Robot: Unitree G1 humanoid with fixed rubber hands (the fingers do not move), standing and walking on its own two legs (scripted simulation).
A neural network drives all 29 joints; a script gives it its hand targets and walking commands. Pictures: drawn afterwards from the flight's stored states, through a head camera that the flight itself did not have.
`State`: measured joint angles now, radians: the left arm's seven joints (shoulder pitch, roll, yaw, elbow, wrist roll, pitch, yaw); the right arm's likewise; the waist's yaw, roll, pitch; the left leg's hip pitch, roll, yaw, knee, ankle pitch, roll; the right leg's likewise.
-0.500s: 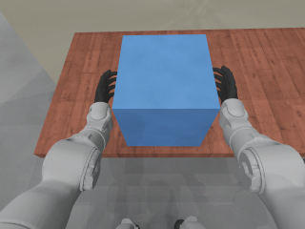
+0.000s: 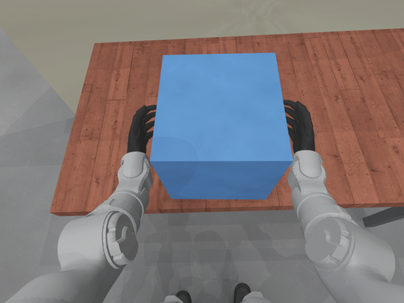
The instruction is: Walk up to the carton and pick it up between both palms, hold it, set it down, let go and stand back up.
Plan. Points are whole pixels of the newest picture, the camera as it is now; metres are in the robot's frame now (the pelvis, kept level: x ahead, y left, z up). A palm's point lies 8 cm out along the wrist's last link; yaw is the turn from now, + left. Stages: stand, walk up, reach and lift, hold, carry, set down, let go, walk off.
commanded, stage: reach and lift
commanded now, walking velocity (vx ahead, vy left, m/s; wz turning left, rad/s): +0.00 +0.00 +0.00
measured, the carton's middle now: (218, 132) +0.49 -0.02 -0.06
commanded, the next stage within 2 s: none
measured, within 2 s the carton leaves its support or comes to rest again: leaves its support in 1.18 s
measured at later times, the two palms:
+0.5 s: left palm (139, 146) +0.44 +0.14 -0.01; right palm (301, 142) +0.43 -0.19 +0.00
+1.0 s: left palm (134, 153) +0.42 +0.15 +0.00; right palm (299, 147) +0.41 -0.18 +0.00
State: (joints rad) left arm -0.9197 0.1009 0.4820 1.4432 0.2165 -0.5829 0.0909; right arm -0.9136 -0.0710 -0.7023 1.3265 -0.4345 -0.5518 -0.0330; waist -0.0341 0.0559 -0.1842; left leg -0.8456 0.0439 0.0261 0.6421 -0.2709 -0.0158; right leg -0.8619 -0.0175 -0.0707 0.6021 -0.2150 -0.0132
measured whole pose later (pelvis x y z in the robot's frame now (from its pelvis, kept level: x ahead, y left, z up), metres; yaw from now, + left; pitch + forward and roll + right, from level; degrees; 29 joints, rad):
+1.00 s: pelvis +0.02 +0.00 +0.01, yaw +0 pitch +25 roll -2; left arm -0.80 0.11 0.23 1.52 -0.06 -0.72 0.09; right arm -0.81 -0.10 -0.27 1.40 -0.14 -0.63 -0.11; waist -0.04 0.08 -0.20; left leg -0.75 0.06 0.01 0.60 -0.29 -0.02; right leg -0.74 0.01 -0.08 0.51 -0.20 -0.01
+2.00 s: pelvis +0.02 +0.01 +0.03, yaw +3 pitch +8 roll -1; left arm -0.57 0.09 0.11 0.93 -0.08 -0.16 0.11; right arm -0.56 -0.09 -0.06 0.83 0.11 -0.09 -0.15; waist -0.07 0.06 -0.15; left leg -0.32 0.02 -0.02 0.38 -0.20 -0.01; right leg -0.29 -0.02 -0.12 0.30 -0.15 0.00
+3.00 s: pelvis +0.00 +0.00 +0.04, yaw +3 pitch -6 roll -1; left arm -0.55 -0.03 0.33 0.23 0.31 0.50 -0.07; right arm -0.53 0.01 -0.14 0.55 0.03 0.16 -0.14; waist -0.08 -0.04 0.05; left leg -0.02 0.02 -0.01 0.31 -0.18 -0.01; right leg -0.01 -0.02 -0.11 0.24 -0.12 0.01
